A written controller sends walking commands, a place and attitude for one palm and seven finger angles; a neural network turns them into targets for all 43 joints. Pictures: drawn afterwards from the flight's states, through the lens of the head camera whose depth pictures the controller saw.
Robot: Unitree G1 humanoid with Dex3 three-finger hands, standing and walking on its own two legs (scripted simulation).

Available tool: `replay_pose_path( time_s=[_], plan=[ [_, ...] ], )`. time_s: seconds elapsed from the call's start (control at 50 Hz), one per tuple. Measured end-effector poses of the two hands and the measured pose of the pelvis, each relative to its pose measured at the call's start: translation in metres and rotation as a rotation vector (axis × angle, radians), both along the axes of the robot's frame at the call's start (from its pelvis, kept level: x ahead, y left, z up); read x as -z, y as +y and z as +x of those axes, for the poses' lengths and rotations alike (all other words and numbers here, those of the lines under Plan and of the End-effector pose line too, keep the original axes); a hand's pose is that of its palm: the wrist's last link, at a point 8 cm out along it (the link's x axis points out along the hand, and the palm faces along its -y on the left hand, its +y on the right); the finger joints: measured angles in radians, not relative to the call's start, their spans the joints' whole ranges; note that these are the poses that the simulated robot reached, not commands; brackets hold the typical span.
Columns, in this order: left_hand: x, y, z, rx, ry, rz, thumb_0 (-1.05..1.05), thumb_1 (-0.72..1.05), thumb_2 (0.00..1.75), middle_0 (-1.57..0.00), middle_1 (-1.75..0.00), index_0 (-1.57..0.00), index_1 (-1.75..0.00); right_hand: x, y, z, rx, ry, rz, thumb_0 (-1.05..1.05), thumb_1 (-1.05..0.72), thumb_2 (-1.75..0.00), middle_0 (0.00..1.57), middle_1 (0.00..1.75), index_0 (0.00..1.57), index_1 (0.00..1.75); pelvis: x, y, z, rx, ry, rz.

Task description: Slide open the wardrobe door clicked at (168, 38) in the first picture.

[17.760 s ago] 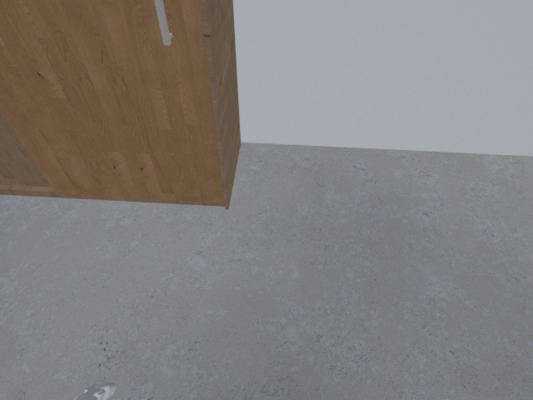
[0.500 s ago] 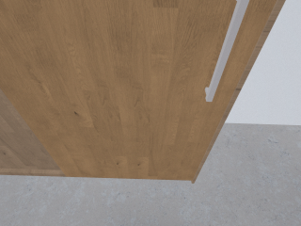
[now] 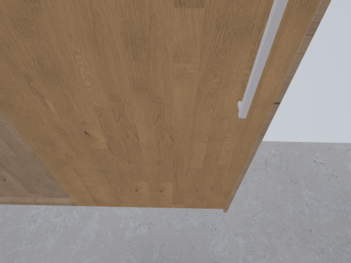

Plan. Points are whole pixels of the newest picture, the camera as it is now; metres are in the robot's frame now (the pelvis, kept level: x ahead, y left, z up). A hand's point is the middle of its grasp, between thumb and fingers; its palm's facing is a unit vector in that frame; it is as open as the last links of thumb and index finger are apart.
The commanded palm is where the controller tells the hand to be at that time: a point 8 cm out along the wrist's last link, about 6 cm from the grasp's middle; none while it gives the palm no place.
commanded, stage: look again from close up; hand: right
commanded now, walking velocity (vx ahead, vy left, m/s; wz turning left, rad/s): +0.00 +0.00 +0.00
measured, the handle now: (255, 64) +0.52 -0.16 +0.21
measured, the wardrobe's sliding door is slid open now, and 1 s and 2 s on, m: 0.00 0.00 0.00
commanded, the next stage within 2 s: raise the hand with hooked fingers in 0.46 s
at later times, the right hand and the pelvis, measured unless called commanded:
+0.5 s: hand out of the picture -0.01 -0.16 -0.18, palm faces +0.05 +0.99 -0.16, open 7.4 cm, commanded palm none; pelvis +0.00 +0.00 +0.00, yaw +0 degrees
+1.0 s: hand (262, 246) +0.18 -0.17 -0.01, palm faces +0.00 +1.00 +0.00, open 8.6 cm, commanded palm +0.14 -0.24 +0.01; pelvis +0.02 +0.01 -0.04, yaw -1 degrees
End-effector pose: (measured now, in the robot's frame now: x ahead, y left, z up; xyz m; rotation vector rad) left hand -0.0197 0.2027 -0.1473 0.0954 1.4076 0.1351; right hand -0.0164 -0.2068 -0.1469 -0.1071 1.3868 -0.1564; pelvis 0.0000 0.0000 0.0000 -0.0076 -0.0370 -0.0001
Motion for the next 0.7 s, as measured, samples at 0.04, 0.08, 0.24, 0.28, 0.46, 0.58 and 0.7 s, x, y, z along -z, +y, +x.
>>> replay_pose_path(
  time_s=[0.04, 0.08, 0.24, 0.28, 0.46, 0.58, 0.7],
  plan=[
    [0.000, -0.001, 0.000, 0.000, 0.000, -0.001, 0.01, 0.91, 0.90, -0.19, -0.30, -0.20, -0.30, 0.000, 0.000, 0.000, 0.000, 0.001, 0.001, 0.01, -0.91, -0.90, 0.20, 0.29, 0.20, 0.30, 0.000, 0.000, 0.000, 0.000, 0.000, 0.000],
    [0.000, -0.002, 0.000, -0.001, 0.001, -0.003, 0.01, 0.91, 0.90, -0.19, -0.30, -0.20, -0.30, 0.000, 0.000, 0.000, 0.000, 0.002, 0.002, 0.01, -0.91, -0.90, 0.20, 0.29, 0.20, 0.30, 0.000, -0.001, 0.000, 0.000, 0.000, 0.001],
    [0.000, -0.005, -0.001, -0.003, 0.006, -0.008, 0.01, 0.91, 0.90, -0.19, -0.30, -0.20, -0.30, 0.000, -0.001, 0.000, 0.001, 0.006, 0.003, 0.01, -0.91, -0.90, 0.20, 0.29, 0.20, 0.30, 0.000, -0.002, 0.001, -0.001, 0.003, 0.001],
    [0.000, -0.006, -0.001, -0.004, 0.008, -0.008, 0.01, 0.91, 0.90, -0.19, -0.30, -0.20, -0.30, 0.000, -0.001, 0.000, 0.001, 0.007, 0.003, 0.01, -0.91, -0.90, 0.20, 0.29, 0.20, 0.30, 0.000, -0.002, 0.002, -0.002, 0.003, 0.001],
    [0.000, -0.007, -0.001, -0.005, 0.017, -0.010, 0.01, 0.91, 0.90, -0.19, -0.30, -0.20, -0.30, 0.000, -0.001, 0.001, 0.002, 0.010, 0.004, 0.00, -0.91, -0.90, 0.20, 0.29, 0.20, 0.30, 0.000, -0.003, 0.003, -0.001, 0.005, 0.000],
    [0.000, -0.006, 0.001, -0.002, 0.018, -0.007, 0.01, 0.91, 0.90, -0.19, -0.30, -0.20, -0.30, 0.001, -0.001, 0.001, -0.003, 0.012, 0.003, 0.00, -0.91, -0.90, 0.20, 0.29, 0.20, 0.30, 0.001, -0.004, 0.004, -0.003, 0.009, 0.005],
    [-0.011, 0.024, 0.054, 0.011, -0.350, 0.093, 0.03, 0.93, 0.90, -0.20, -0.30, -0.20, -0.30, -0.077, -0.042, 0.093, 0.086, -0.529, -0.171, 0.07, -0.95, -0.89, 0.20, 0.32, 0.20, 0.32, 0.007, -0.008, 0.008, 0.020, 0.006, 0.002]
  ],
)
